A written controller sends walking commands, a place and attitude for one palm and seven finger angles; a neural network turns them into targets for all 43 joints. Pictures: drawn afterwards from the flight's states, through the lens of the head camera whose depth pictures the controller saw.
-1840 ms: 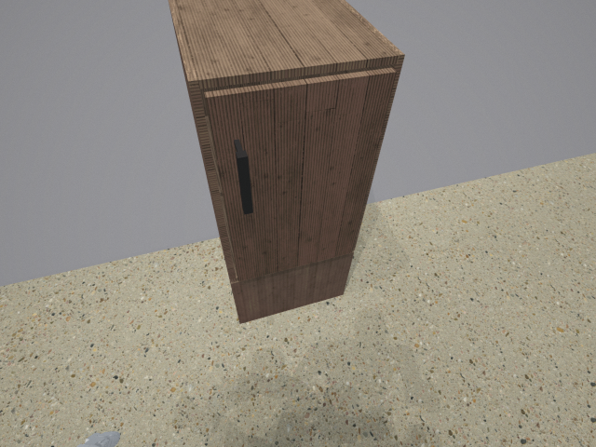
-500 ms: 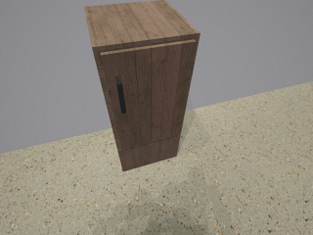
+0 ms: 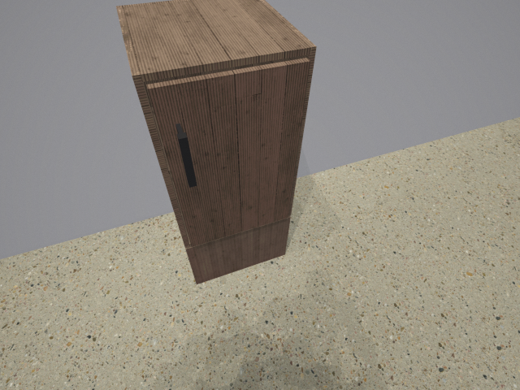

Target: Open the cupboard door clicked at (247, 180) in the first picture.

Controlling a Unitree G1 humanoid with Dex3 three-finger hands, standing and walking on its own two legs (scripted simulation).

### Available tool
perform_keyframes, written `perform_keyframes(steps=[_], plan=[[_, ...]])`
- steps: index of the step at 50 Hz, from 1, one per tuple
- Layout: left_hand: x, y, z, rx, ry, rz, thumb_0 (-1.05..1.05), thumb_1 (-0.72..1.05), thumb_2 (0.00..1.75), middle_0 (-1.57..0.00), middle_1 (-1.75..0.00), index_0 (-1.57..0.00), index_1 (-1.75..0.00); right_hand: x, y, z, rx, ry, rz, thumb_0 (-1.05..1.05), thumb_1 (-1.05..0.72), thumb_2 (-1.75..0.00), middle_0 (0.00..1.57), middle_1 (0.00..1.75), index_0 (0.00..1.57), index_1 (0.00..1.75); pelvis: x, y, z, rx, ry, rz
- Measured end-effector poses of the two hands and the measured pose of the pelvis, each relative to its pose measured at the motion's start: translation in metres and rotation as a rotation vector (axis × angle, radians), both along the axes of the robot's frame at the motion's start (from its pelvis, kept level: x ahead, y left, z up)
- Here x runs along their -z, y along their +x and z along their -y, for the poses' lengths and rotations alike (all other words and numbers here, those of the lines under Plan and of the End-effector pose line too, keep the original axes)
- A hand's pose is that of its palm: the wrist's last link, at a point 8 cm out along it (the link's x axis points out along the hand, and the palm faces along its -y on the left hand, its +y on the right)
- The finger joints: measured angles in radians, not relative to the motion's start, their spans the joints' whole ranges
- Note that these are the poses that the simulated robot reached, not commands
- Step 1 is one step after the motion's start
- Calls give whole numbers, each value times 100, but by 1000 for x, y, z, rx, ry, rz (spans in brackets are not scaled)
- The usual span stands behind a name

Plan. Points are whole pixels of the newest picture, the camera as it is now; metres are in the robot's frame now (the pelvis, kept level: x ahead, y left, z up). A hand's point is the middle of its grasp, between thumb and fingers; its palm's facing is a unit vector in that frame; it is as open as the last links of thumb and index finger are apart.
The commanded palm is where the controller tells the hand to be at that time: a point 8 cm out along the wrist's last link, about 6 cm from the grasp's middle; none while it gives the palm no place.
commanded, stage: walk to a spot facing it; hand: left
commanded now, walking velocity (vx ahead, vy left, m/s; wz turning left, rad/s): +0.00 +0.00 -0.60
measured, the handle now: (185, 156) +0.60 +0.23 -0.03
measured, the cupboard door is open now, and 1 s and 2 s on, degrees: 0 0 0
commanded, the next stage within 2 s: none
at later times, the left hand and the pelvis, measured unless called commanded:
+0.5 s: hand out of the picture +0.06 +0.16 -0.16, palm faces -0.16 -0.96 -0.25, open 7.4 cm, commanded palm none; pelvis -0.02 -0.03 +0.00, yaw -15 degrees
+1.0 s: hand (173, 373) +0.18 +0.17 -0.17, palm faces -0.50 -0.84 -0.21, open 7.4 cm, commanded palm none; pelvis -0.01 +0.03 +0.00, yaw -34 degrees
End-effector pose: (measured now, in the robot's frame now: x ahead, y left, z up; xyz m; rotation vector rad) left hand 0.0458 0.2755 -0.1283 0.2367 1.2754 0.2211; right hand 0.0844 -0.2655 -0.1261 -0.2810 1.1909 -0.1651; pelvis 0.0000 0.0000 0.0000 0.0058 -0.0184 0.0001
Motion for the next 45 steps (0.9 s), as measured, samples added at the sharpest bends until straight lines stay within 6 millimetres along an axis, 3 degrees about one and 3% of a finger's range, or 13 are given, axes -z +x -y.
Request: perform_keyframes(steps=[5, 11, 20, 28, 35, 40, 45], plan=[[11, 2, 17, 45, -26, -22, 0, 91, 90, -20, -30, -20, -30, 13, -23, -3, 68, 36, 1, 0, -91, -90, 20, 30, 20, 30, 9, -7, 6, 60, 21, 0], [15, 7, 46, 93, -27, -4, 0, 91, 90, -20, -30, -20, -30, 40, -55, 12, 147, 82, -37, 0, -90, -90, 20, 30, 20, 30, 23, -12, 24, 114, 17, 15], [-1, 4, 72, 139, -47, -35, 0, 91, 89, -20, -30, -20, -30, 19, -71, 25, 232, 83, -34, 1, -91, -90, 20, 30, 20, 30, 2, -16, 32, 195, 26, -18], [-3, 27, 62, 221, -48, -31, 0, 91, 89, -20, -30, -20, -30, 4, -67, 24, 304, 52, 46, 1, -91, -90, 20, 30, 19, 30, -2, -15, 20, 294, 27, -37], [6, 63, 34, 305, -50, -9, 0, 91, 90, -20, -30, -20, -30, -10, -68, 3, 364, 6, 127, 1, -91, -90, 20, 30, 19, 30, 2, -13, -8, 383, 9, -51], [12, 98, 21, 383, -65, 21, 0, 91, 90, -20, -30, -20, -30, -19, -98, -20, 410, -33, 117, 0, -91, -90, 20, 30, 20, 30, 3, -13, -25, 442, -9, -39], [7, 127, 28, 470, -84, 37, 0, 91, 90, -19, -30, -19, -30, -22, -139, -39, 495, -31, 58, 0, -91, -90, 20, 30, 20, 30, -3, -10, -31, 516, -30, -21]])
